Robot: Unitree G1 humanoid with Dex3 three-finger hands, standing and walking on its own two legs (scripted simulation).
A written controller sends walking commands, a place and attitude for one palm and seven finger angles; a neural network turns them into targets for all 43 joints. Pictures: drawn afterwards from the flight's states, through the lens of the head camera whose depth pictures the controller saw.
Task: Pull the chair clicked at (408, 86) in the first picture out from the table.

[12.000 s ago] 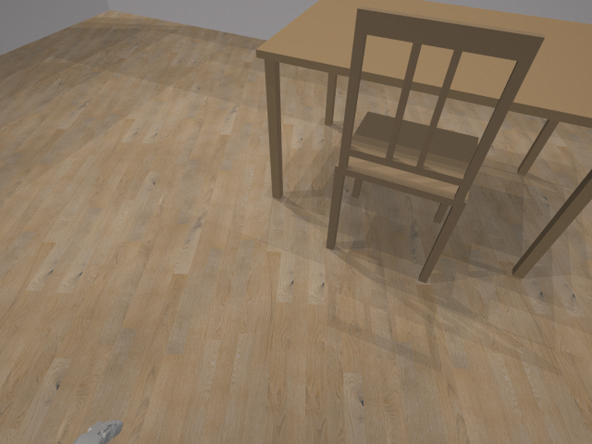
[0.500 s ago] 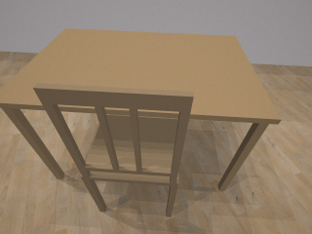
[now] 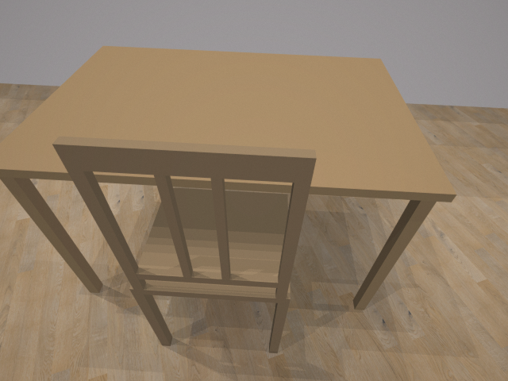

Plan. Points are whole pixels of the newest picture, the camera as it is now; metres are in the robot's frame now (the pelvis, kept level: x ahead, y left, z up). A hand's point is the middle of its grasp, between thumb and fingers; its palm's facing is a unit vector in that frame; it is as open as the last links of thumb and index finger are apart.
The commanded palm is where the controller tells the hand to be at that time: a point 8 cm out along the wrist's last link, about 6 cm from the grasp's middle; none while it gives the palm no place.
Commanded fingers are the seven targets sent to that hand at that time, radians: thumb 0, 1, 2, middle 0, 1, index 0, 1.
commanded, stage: look again from close up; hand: left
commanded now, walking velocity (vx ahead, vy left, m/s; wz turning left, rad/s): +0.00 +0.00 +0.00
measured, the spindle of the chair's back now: (177, 232) +0.42 +0.19 -0.05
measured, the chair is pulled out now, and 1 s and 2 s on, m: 0.00 0.00 0.00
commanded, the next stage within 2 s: raise the hand toward the chair's back in 0.10 s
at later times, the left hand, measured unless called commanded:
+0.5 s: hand (174, 325) +0.22 +0.15 -0.04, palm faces +0.09 -0.99 -0.05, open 8.2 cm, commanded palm +0.11 +0.21 -0.07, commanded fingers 0.00 0.53 0.74 -0.16 -0.24 -0.16 -0.24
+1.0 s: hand (165, 358) +0.18 +0.16 -0.07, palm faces -0.10 -0.99 -0.03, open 12.5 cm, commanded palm +0.13 +0.23 -0.06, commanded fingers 0.00 -0.06 0.49 -0.10 -0.15 -0.10 -0.15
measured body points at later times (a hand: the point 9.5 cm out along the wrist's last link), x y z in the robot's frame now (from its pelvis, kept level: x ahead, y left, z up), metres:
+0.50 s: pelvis -0.03 -0.01 -0.03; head +0.04 -0.01 +0.41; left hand +0.21 +0.20 -0.04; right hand +0.09 -0.30 -0.12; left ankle -0.07 +0.10 -0.74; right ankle +0.01 -0.12 -0.74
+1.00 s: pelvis -0.04 -0.03 -0.12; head +0.09 -0.02 +0.32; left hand +0.18 +0.21 -0.07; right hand +0.21 -0.21 -0.22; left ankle -0.07 +0.10 -0.74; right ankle +0.01 -0.12 -0.74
